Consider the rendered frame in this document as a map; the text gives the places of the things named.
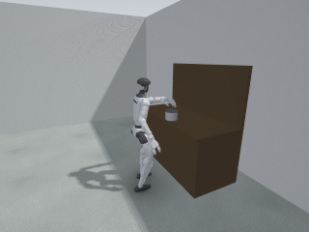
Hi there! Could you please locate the left robot upper arm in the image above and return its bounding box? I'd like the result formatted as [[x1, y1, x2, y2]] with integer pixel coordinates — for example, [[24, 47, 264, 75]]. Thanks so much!
[[137, 93, 155, 104]]

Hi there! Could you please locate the lid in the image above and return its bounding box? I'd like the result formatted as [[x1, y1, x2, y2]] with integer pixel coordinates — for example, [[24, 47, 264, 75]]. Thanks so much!
[[165, 109, 179, 113]]

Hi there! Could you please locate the robot right thigh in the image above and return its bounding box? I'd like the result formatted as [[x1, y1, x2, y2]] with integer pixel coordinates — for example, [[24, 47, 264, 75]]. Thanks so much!
[[138, 132, 154, 165]]

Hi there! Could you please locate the pot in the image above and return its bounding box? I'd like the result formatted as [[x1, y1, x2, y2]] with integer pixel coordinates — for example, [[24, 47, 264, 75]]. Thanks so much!
[[165, 112, 178, 121]]

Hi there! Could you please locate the right robot upper arm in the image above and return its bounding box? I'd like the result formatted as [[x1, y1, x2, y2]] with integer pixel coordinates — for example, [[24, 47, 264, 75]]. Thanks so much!
[[138, 98, 150, 124]]

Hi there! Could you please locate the robot thigh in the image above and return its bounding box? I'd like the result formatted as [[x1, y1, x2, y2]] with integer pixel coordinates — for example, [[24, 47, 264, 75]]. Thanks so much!
[[138, 132, 154, 165], [131, 130, 147, 157]]

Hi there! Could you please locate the robot left forearm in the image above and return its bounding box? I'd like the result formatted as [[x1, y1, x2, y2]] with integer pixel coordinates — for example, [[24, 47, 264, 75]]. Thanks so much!
[[153, 97, 169, 102]]

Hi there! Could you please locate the robot right forearm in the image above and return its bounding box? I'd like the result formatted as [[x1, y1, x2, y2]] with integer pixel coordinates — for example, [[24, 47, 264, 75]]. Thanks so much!
[[140, 118, 155, 142]]

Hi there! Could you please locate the table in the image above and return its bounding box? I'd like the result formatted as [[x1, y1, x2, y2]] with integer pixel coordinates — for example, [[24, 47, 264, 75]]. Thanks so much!
[[144, 63, 253, 199]]

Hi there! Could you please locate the robot left thigh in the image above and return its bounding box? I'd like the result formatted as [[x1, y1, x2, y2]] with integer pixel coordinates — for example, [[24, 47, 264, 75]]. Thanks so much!
[[131, 130, 147, 157]]

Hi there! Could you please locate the robot right hand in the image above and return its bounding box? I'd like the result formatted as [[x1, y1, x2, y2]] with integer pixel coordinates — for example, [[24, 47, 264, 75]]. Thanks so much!
[[150, 140, 161, 155]]

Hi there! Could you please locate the robot left hand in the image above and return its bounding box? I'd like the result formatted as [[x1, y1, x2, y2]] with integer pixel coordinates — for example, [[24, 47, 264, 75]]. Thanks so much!
[[166, 98, 177, 107]]

